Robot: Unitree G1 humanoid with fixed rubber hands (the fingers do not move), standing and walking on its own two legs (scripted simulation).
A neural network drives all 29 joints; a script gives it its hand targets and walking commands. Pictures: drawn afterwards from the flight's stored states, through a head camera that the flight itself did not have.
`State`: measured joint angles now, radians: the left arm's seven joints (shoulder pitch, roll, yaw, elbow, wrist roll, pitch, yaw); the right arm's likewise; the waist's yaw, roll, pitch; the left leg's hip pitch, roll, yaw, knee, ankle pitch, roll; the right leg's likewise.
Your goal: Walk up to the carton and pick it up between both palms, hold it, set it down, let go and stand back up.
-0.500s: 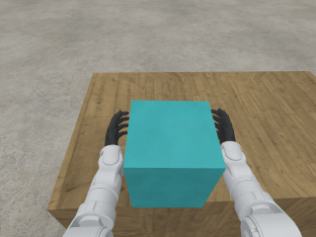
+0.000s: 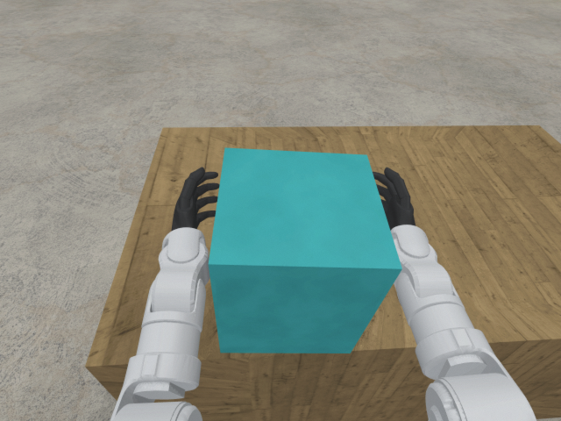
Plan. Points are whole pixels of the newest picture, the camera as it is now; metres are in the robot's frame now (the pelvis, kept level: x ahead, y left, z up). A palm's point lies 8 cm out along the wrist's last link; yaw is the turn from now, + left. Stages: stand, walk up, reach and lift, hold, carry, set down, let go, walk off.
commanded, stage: reach and lift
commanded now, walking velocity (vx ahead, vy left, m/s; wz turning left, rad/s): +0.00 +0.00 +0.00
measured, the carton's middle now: (291, 256) +0.36 +0.00 +0.06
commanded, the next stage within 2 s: hold in 1.70 s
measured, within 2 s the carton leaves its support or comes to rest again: neither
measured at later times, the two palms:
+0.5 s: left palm (173, 199) +0.37 +0.17 +0.17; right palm (396, 190) +0.39 -0.13 +0.17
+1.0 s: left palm (168, 177) +0.37 +0.17 +0.20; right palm (401, 171) +0.39 -0.13 +0.21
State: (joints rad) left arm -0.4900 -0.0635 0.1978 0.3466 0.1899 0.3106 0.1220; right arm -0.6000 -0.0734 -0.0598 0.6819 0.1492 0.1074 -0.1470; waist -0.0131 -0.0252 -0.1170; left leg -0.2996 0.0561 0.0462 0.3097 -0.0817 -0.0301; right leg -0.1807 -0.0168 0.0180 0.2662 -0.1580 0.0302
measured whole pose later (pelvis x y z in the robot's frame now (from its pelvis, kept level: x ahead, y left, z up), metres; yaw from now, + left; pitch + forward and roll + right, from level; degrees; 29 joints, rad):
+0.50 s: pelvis +0.00 +0.00 +0.00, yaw +0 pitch +3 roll -1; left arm -0.58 0.01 0.20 0.25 0.19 0.54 0.09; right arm -0.73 -0.07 -0.06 0.62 0.20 0.32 -0.19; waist -0.02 -0.03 -0.14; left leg -0.29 0.06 0.05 0.31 -0.08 -0.03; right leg -0.17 -0.02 0.02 0.27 -0.16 0.03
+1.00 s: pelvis +0.00 +0.00 +0.00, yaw +0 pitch +3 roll -1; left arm -0.66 0.06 0.20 0.23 0.19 0.66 0.04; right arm -0.80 -0.08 -0.06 0.59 0.20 0.42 -0.22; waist -0.03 -0.03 -0.14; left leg -0.27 0.06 0.05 0.31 -0.08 -0.03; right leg -0.17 -0.02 0.02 0.29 -0.17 0.03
